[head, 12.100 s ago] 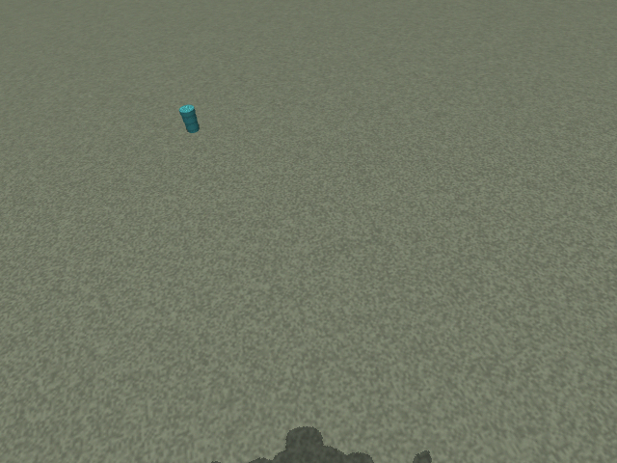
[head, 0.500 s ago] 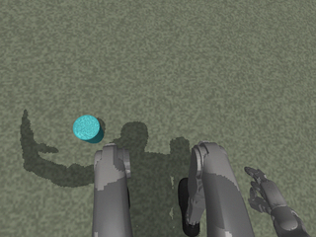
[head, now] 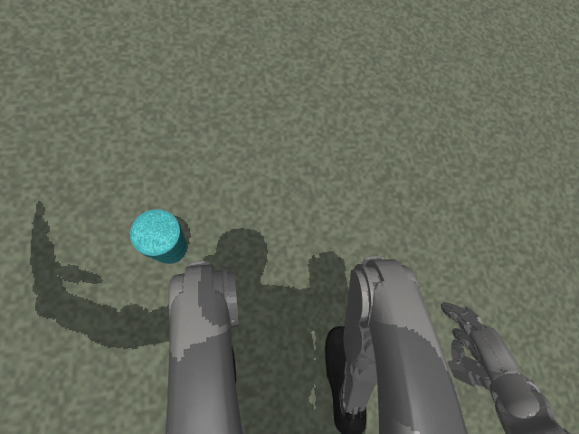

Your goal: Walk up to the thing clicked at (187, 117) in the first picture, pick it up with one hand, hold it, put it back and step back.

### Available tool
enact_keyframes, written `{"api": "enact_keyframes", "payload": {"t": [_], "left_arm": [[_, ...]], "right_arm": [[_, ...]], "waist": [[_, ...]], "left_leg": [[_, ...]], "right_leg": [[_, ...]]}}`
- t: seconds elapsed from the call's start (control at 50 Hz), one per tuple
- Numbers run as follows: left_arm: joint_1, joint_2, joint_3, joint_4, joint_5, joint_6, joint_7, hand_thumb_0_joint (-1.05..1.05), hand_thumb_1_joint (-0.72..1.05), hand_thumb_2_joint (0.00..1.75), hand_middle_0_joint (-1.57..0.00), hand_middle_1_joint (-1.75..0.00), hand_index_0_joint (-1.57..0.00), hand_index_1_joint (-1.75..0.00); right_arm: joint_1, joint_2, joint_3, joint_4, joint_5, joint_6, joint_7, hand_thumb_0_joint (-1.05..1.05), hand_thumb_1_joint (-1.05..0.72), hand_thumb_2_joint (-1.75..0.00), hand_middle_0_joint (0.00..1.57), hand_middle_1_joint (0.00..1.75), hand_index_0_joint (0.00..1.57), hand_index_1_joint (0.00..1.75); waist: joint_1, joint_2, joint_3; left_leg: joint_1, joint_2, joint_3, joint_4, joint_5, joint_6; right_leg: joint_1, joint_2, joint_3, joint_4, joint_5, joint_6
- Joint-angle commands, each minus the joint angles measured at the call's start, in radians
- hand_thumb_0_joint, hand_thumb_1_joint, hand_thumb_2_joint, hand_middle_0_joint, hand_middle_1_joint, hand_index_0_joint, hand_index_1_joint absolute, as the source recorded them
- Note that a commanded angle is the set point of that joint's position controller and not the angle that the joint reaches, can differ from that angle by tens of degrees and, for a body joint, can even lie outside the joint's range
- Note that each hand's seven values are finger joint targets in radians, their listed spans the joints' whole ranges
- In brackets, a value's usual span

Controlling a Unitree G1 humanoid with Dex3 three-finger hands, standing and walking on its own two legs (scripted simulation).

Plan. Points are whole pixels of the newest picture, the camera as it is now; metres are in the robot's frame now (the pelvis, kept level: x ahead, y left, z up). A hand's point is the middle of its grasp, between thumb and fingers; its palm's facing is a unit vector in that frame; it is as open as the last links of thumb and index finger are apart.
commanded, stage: approach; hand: left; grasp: from the side
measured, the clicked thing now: (163, 241) +0.41 +0.26 -0.30
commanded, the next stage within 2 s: close in in 0.42 s
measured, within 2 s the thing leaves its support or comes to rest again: neither
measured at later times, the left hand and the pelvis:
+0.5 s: hand (77, 255) +0.35 +0.36 -0.20, palm faces +0.18 -0.98 +0.04, open 17.6 cm; pelvis +0.00 +0.01 -0.08, yaw -5 degrees
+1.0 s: hand (141, 253) +0.37 +0.28 -0.25, palm faces +0.19 -0.98 +0.04, open 17.7 cm; pelvis -0.01 +0.02 -0.10, yaw -8 degrees
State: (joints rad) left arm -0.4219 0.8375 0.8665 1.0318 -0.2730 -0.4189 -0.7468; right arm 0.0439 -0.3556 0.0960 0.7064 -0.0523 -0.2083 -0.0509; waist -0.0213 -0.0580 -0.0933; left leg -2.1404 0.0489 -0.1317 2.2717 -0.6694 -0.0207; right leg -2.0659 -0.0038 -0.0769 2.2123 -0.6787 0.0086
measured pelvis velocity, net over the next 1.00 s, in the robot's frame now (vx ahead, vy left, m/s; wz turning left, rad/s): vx -0.01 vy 0.02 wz -0.14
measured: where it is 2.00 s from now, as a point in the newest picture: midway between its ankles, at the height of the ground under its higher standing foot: (283, 404)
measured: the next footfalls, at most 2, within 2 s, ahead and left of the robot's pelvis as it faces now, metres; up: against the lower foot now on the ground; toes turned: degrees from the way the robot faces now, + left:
none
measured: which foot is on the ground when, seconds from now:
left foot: down 0.00-1.00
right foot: down 0.00-1.00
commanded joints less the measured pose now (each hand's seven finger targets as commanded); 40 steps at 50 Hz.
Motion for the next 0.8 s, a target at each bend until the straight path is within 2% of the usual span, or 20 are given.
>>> {"api": "enact_keyframes", "payload": {"t": [0.0,0.04,0.06,0.12,0.22,0.28,0.3,0.32,0.34,0.4,0.46,0.5,0.56,0.58,0.62,0.64,0.66,0.68,0.72,0.78], "left_arm": [[-0.119,0.285,0.021,-0.063,-0.069,-0.104,-0.015,0.00,-0.61,0.05,-0.07,-0.07,-0.04,-0.10],[-0.128,0.299,0.040,-0.037,-0.091,-0.156,-0.024,0.00,-0.61,0.05,-0.07,-0.07,-0.04,-0.10],[-0.151,0.294,0.028,-0.037,-0.098,-0.184,-0.031,0.00,-0.61,0.04,-0.07,-0.06,-0.04,-0.09],[-0.146,0.226,-0.020,0.046,-0.116,-0.246,-0.053,0.00,-0.58,0.05,-0.07,-0.07,-0.04,-0.09],[-0.197,0.383,0.041,0.046,-0.101,-0.356,-0.037,0.00,-0.56,0.06,-0.07,-0.07,-0.04,-0.09],[-0.185,0.389,0.031,0.075,-0.087,-0.398,-0.024,0.00,-0.58,0.06,-0.07,-0.08,-0.05,-0.10],[-0.186,0.398,0.043,0.080,-0.085,-0.411,-0.020,0.00,-0.58,0.06,-0.07,-0.08,-0.05,-0.10],[-0.163,0.395,0.040,0.091,-0.082,-0.422,-0.014,0.00,-0.60,0.05,-0.08,-0.08,-0.05,-0.10],[-0.177,0.351,0.005,0.092,-0.081,-0.435,-0.011,0.00,-0.59,0.06,-0.07,-0.08,-0.05,-0.10],[-0.144,0.301,-0.026,0.111,-0.077,-0.467,0.004,0.00,-0.59,0.06,-0.07,-0.09,-0.05,-0.11],[-0.144,0.230,-0.076,0.117,-0.079,-0.504,0.027,0.00,-0.61,0.06,-0.07,-0.09,-0.05,-0.11],[-0.166,0.179,-0.121,0.131,-0.079,-0.529,0.050,0.00,-0.61,0.05,-0.07,-0.09,-0.06,-0.11],[-0.156,0.224,-0.101,0.131,-0.068,-0.576,0.118,0.00,-0.61,0.01,-0.07,-0.09,-0.07,-0.10],[-0.154,0.193,-0.115,0.144,-0.065,-0.589,0.139,0.00,-0.61,0.01,-0.07,-0.09,-0.07,-0.09],[-0.171,0.169,-0.129,0.124,-0.056,-0.618,0.191,0.00,-0.61,0.02,-0.07,-0.10,-0.07,-0.10],[-0.144,0.179,-0.114,0.123,-0.050,-0.631,0.220,0.00,-0.61,0.02,-0.07,-0.10,-0.08,-0.10],[-0.146,0.168,-0.122,0.109,-0.042,-0.642,0.247,0.00,-0.61,0.02,-0.08,-0.10,-0.08,-0.09],[-0.118,0.154,-0.113,0.098,-0.036,-0.655,0.271,0.00,-0.61,0.02,-0.07,-0.10,-0.07,-0.09],[-0.129,0.115,-0.154,0.085,-0.020,-0.672,0.310,0.00,-0.61,0.02,-0.07,-0.10,-0.08,-0.09],[-0.126,0.064,-0.195,0.112,-0.007,-0.689,0.360,0.00,-0.61,0.03,-0.06,-0.09,-0.07,-0.08]], "right_arm": [[0.078,-0.224,-0.071,-0.052,0.000,-0.041,-0.011,0.00,-0.92,-0.91,0.20,0.30,0.20,0.30],[0.056,-0.231,-0.061,-0.060,-0.008,-0.051,-0.008,0.00,-0.92,-0.91,0.20,0.30,0.20,0.30],[0.041,-0.234,-0.054,-0.068,-0.013,-0.054,-0.007,0.00,-0.92,-0.91,0.20,0.30,0.20,0.30],[0.028,-0.245,-0.037,-0.057,-0.029,-0.061,0.000,0.00,-0.91,-0.91,0.20,0.30,0.20,0.30],[-0.021,-0.275,0.011,-0.067,-0.069,-0.047,0.011,0.00,-0.91,-0.91,0.20,0.30,0.20,0.30],[-0.052,-0.290,0.041,-0.073,-0.096,-0.028,0.018,0.00,-0.92,-0.91,0.20,0.30,0.20,0.30],[-0.064,-0.296,0.049,-0.070,-0.106,-0.022,0.018,0.00,-0.92,-0.91,0.20,0.30,0.20,0.30],[-0.074,-0.300,0.055,-0.072,-0.116,-0.016,0.021,0.00,-0.92,-0.91,0.20,0.30,0.20,0.30],[-0.084,-0.303,0.065,-0.075,-0.124,-0.010,0.024,0.00,-0.92,-0.91,0.20,0.30,0.20,0.30],[-0.106,-0.316,0.081,-0.068,-0.144,0.005,0.032,0.00,-0.92,-0.91,0.20,0.30,0.20,0.30],[-0.130,-0.326,0.102,-0.068,-0.161,0.022,0.042,0.00,-0.93,-0.91,0.20,0.30,0.20,0.30],[-0.147,-0.326,0.119,-0.072,-0.172,0.031,0.047,0.00,-0.94,-0.91,0.20,0.30,0.20,0.30],[-0.174,-0.334,0.146,-0.078,-0.188,0.048,0.057,0.00,-0.94,-0.91,0.20,0.30,0.20,0.30],[-0.185,-0.331,0.155,-0.084,-0.196,0.054,0.062,0.00,-0.94,-0.91,0.20,0.30,0.20,0.30],[-0.195,-0.332,0.165,-0.090,-0.203,0.061,0.073,0.00,-0.94,-0.91,0.20,0.30,0.20,0.30],[-0.197,-0.331,0.166,-0.089,-0.212,0.065,0.078,0.00,-0.94,-0.91,0.20,0.30,0.20,0.30],[-0.193,-0.332,0.172,-0.094,-0.215,0.069,0.084,0.00,-0.94,-0.91,0.20,0.30,0.20,0.30],[-0.189,-0.338,0.166,-0.088,-0.223,0.076,0.089,0.00,-0.94,-0.91,0.20,0.30,0.20,0.30],[-0.194,-0.337,0.168,-0.094,-0.231,0.083,0.100,0.00,-0.94,-0.91,0.20,0.30,0.20,0.30],[-0.208,-0.344,0.172,-0.117,-0.238,0.093,0.116,0.00,-0.94,-0.91,0.20,0.30,0.20,0.30]], "waist": [[-0.004,0.155,-0.455],[-0.002,0.137,-0.456],[-0.013,0.135,-0.460],[-0.032,0.131,-0.449],[-0.012,0.213,-0.475],[-0.021,0.263,-0.466],[-0.021,0.290,-0.478],[-0.019,0.301,-0.475],[-0.043,0.322,-0.455],[-0.063,0.355,-0.441],[-0.095,0.370,-0.425],[-0.124,0.341,-0.399],[-0.107,0.350,-0.370],[-0.120,0.337,-0.365],[-0.126,0.340,-0.330],[-0.112,0.340,-0.332],[-0.121,0.345,-0.333],[-0.112,0.357,-0.339],[-0.126,0.377,-0.315],[-0.159,0.332,-0.275]], "left_leg": [[0.343,-0.011,0.056,-0.253,0.040,0.046],[0.320,-0.013,0.060,-0.217,0.048,0.046],[0.314,-0.013,0.059,-0.201,0.042,0.047],[0.327,-0.006,0.048,-0.169,0.043,0.039],[0.340,0.004,0.039,-0.115,0.065,0.027],[0.361,0.012,0.029,-0.094,0.072,0.019],[0.378,0.014,0.025,-0.085,0.086,0.014],[0.381,0.017,0.021,-0.075,0.089,0.013],[0.389,0.020,0.013,-0.072,0.094,0.009],[0.419,0.028,-0.008,-0.051,0.121,0.000],[0.443,0.033,-0.034,-0.027,0.175,-0.013],[0.423,0.034,-0.046,-0.001,0.171,-0.011],[0.398,0.034,-0.055,0.015,0.158,-0.013],[0.382,0.033,-0.056,0.029,0.149,-0.010],[0.350,0.030,-0.059,0.028,0.112,-0.008],[0.346,0.030,-0.054,0.039,0.111,-0.006],[0.347,0.028,-0.056,0.040,0.114,-0.008],[0.370,0.029,-0.058,0.042,0.151,-0.015],[0.361,0.028,-0.060,0.038,0.130,-0.018],[0.317,0.026,-0.074,0.046,0.101,-0.014]], "right_leg": [[0.207,0.041,-0.045,-0.208,0.032,-0.044],[0.211,0.046,-0.045,-0.198,0.039,-0.043],[0.215,0.047,-0.048,-0.192,0.038,-0.041],[0.193,0.054,-0.063,-0.161,0.041,-0.042],[0.201,0.063,-0.085,-0.087,0.065,-0.044],[0.196,0.070,-0.101,-0.051,0.077,-0.045],[0.201,0.070,-0.105,-0.039,0.092,-0.044],[0.200,0.073,-0.110,-0.031,0.097,-0.044],[0.187,0.074,-0.121,-0.016,0.103,-0.044],[0.177,0.076,-0.143,0.011,0.132,-0.042],[0.171,0.077,-0.165,0.046,0.171,-0.041],[0.172,0.080,-0.177,0.050,0.178,-0.037],[0.184,0.082,-0.191,0.071,0.173,-0.036],[0.197,0.083,-0.193,0.067,0.176,-0.033],[0.201,0.084,-0.201,0.065,0.163,-0.031],[0.211,0.086,-0.198,0.062,0.167,-0.029],[0.220,0.086,-0.205,0.063,0.172,-0.027],[0.222,0.086,-0.209,0.075,0.200,-0.028],[0.207,0.086,-0.216,0.076,0.193,-0.029],[0.208,0.088,-0.233,0.076,0.186,-0.024]]}}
